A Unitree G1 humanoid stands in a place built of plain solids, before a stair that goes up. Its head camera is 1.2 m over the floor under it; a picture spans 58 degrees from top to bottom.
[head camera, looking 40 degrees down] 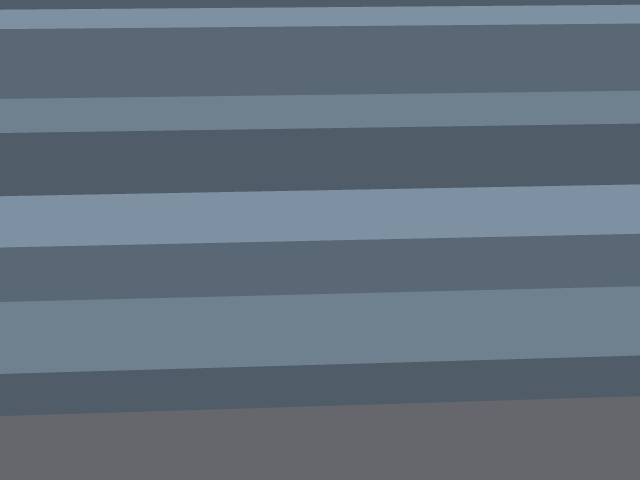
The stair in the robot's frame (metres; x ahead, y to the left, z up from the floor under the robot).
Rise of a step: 0.21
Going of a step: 0.26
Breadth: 3.45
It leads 2 degrees to the left of straight ahead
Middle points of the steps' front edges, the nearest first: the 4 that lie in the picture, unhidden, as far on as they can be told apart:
0.67 -0.20 0.21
0.93 -0.19 0.43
1.18 -0.18 0.64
1.44 -0.17 0.85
